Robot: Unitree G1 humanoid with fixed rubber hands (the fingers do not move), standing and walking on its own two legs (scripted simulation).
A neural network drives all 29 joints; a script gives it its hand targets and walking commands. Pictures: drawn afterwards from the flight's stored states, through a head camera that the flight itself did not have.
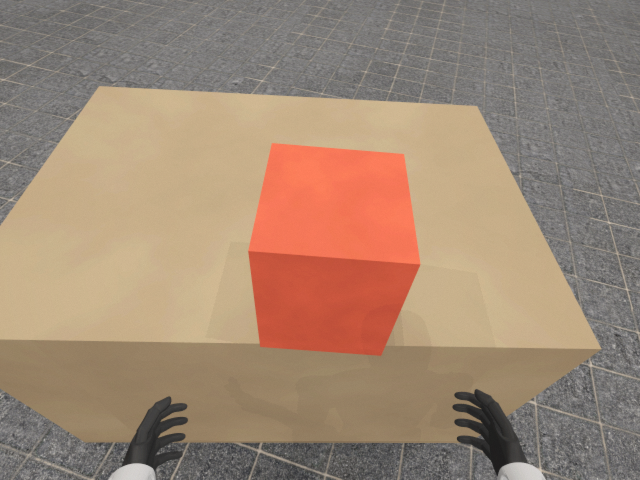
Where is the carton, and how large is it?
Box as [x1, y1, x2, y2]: [248, 143, 420, 355]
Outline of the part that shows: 272,143 248,250 260,346 380,355 420,264 403,154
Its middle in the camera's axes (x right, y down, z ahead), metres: +0.01 +0.02 +0.61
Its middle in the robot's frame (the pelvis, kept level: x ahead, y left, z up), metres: +0.44 +0.02 +0.00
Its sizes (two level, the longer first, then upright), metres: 0.210 0.200 0.250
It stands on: a pedestal, 0.65 m high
